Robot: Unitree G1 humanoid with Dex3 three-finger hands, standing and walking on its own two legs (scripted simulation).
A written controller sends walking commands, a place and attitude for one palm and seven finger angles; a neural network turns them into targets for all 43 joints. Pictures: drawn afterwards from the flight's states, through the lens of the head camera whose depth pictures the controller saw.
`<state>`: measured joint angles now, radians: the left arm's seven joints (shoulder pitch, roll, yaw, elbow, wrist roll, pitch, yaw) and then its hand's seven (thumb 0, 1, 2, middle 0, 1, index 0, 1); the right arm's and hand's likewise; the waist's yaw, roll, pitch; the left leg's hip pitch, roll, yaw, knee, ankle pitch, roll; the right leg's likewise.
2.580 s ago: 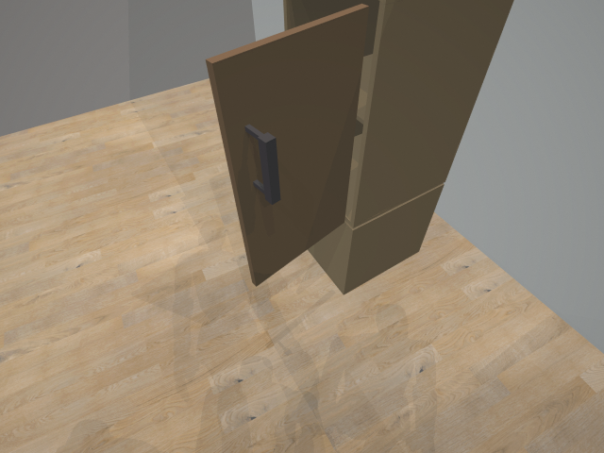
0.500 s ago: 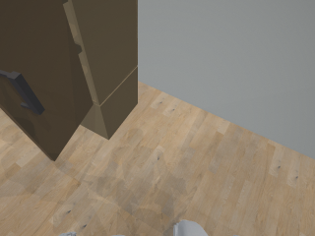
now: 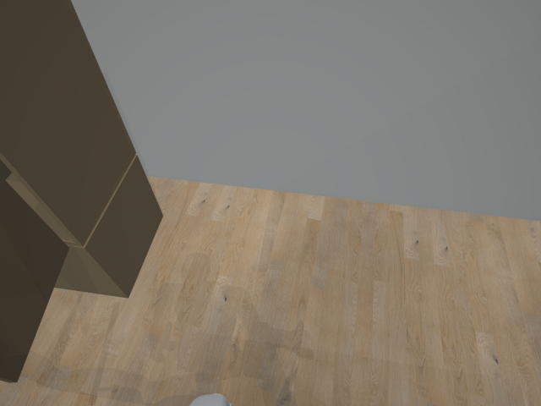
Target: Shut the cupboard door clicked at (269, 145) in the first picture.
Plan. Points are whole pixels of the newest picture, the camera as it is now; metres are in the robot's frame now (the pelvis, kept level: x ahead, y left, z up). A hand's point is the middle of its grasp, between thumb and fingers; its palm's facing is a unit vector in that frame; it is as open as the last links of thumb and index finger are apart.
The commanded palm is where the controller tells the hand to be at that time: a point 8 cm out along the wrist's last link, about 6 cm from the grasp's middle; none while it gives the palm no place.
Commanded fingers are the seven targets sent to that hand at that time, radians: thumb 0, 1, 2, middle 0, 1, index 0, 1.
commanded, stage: walk to a spot facing it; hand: left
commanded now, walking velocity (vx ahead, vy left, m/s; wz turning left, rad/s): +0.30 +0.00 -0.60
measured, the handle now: out of the picture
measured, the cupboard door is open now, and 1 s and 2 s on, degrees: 100 100 100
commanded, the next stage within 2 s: turn to face it in 1.06 s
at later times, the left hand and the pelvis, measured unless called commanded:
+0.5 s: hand (251, 279) +0.37 +0.07 -0.17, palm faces -0.40 -0.90 -0.17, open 7.4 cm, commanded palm none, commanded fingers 0.00 0.90 0.90 -0.20 -0.30 -0.20 -0.30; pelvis +0.16 -0.05 -0.02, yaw -19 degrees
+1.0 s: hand (279, 271) +0.40 +0.01 -0.17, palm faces -0.33 -0.92 -0.21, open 7.3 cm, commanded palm none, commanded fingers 0.00 0.90 0.90 -0.20 -0.30 -0.20 -0.30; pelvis +0.39 -0.17 +0.00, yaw -27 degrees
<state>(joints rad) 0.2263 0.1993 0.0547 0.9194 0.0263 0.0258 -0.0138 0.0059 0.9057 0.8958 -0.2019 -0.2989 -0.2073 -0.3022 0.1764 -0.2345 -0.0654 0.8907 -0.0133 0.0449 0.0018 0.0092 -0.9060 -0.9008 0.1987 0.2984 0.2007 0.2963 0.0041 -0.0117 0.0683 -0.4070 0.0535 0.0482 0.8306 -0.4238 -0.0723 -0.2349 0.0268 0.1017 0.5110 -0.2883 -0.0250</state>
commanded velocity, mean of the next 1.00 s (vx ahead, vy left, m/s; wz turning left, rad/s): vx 0.34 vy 0.00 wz -0.33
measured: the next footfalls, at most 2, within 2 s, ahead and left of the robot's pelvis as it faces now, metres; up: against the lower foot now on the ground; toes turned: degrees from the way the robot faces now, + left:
left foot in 0.06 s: +0.06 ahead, +0.13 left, +0.00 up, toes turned +1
right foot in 0.52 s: +0.27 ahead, -0.17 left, +0.00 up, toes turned -26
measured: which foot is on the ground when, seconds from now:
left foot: up 0.00-0.04, down 0.06-0.50, up 0.52-1.00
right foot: down 0.00-0.06, up 0.08-0.50, down 0.52-1.00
